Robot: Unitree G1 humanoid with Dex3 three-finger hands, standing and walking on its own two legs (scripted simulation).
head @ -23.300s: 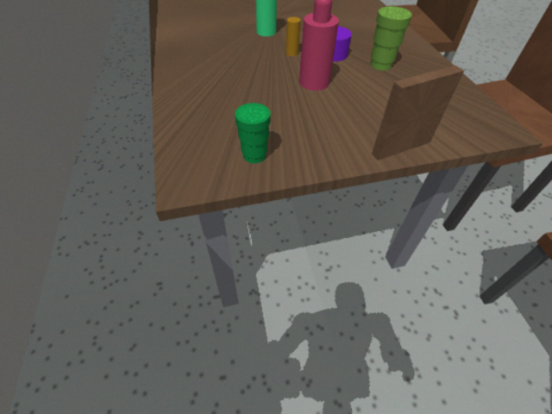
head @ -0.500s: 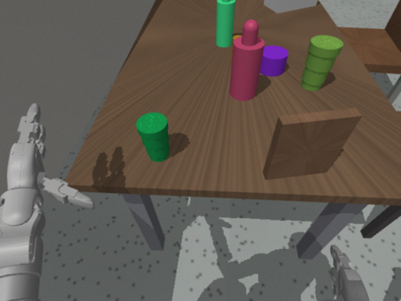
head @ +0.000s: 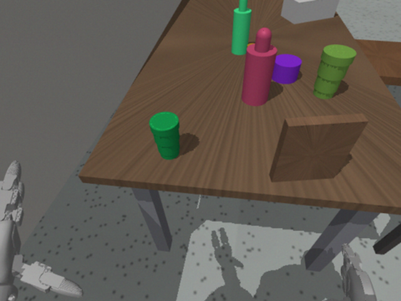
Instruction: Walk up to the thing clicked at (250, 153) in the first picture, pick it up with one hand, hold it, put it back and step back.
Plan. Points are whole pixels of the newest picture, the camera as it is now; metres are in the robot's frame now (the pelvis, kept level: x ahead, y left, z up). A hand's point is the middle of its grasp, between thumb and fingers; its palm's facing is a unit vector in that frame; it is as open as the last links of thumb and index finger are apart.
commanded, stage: sink last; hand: left
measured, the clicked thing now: (167, 137) +0.49 +0.12 +0.03
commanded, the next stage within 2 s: home in 0.24 s
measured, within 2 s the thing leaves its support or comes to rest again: neither
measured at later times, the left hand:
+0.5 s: hand (69, 246) +0.18 +0.23 +0.09, palm faces +0.26 -0.90 -0.34, open 17.4 cm
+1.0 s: hand (137, 278) +0.18 +0.16 -0.09, palm faces +0.04 -0.98 -0.17, open 17.6 cm
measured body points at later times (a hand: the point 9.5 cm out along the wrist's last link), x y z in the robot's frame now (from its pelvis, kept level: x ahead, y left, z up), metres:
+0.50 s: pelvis +0.00 +0.00 +0.01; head +0.00 +0.00 +0.46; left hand +0.16 +0.28 +0.11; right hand +0.15 -0.26 -0.05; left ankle +0.02 +0.13 -0.72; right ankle +0.00 -0.13 -0.72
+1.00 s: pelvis +0.01 +0.00 +0.00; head +0.03 +0.01 +0.45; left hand +0.18 +0.21 -0.07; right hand +0.17 -0.23 -0.06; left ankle +0.02 +0.13 -0.72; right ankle +0.00 -0.13 -0.72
